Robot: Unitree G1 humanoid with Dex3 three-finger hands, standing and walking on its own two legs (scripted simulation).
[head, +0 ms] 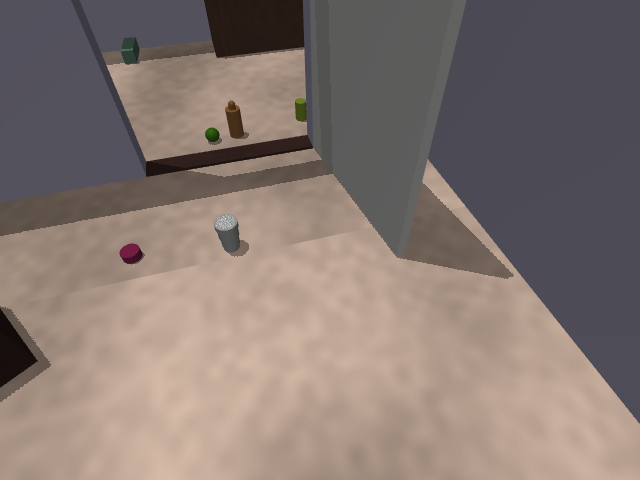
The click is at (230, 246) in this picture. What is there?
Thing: tapered cup
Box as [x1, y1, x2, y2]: [214, 214, 239, 251]
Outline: 224,214 215,219 214,226 225,250 234,251 239,246 237,221 233,215
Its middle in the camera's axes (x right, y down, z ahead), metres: -0.39 -0.02 +1.61
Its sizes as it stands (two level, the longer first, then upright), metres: 0.095 0.095 0.149
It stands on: the floor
